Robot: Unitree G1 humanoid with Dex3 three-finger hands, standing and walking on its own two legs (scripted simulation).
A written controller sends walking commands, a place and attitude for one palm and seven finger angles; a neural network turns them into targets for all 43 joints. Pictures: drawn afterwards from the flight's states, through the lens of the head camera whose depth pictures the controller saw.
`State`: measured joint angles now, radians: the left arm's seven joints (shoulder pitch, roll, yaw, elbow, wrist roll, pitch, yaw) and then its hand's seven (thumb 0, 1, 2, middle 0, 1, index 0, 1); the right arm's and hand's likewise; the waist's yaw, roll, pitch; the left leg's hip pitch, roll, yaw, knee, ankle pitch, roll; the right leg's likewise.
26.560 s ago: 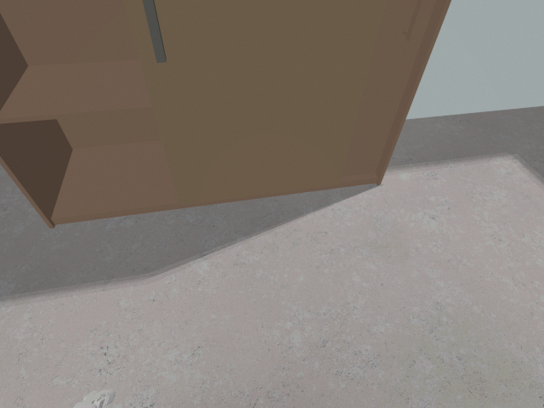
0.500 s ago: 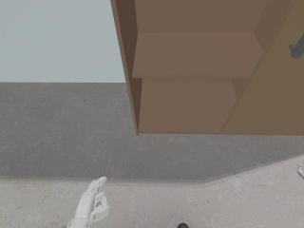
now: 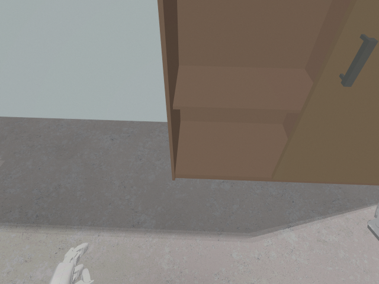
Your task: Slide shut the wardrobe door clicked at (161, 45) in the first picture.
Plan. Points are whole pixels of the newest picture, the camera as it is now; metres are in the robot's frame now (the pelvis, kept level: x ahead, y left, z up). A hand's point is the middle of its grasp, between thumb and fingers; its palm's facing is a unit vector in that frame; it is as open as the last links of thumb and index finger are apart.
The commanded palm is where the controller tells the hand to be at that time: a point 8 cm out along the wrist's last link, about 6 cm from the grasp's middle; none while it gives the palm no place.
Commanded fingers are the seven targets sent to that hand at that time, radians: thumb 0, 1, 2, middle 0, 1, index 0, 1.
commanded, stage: stop stepping back and stand still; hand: right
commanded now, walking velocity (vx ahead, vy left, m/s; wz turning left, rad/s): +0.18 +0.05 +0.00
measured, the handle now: (354, 60) +0.87 -0.53 +0.09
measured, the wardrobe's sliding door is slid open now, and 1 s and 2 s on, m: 0.61 0.61 0.61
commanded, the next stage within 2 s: let the arm hang, fingers relaxed in 0.20 s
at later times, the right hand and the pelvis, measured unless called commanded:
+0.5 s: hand out of the picture +0.17 -0.24 -0.12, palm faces +0.01 +0.95 -0.32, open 7.4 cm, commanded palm none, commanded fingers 0.00 -0.90 -0.90 0.20 0.30 0.20 0.30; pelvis +0.00 -0.03 -0.02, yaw -1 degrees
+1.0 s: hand out of the picture -0.01 -0.22 -0.17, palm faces +0.07 +0.98 -0.19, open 7.3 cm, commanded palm none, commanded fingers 0.00 -0.90 -0.90 0.20 0.30 0.20 0.30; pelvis +0.00 -0.04 +0.01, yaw -2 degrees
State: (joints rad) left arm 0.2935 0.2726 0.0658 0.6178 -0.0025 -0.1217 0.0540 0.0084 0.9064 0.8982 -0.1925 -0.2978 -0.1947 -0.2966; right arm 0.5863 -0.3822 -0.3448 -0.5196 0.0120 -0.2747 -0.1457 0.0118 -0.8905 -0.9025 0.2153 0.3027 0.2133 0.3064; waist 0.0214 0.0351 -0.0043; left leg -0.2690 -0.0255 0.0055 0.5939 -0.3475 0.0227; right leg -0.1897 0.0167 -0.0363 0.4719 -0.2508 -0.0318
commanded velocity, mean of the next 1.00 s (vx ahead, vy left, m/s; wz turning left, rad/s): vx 0.02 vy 0.01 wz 0.00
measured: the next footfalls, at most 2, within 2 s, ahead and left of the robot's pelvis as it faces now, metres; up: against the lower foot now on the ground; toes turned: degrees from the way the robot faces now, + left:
right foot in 0.36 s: +0.06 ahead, -0.13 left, +0.00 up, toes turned -2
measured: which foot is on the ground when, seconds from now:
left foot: down 0.00-1.00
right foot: down 0.00-0.12, up 0.14-0.34, down 0.36-1.00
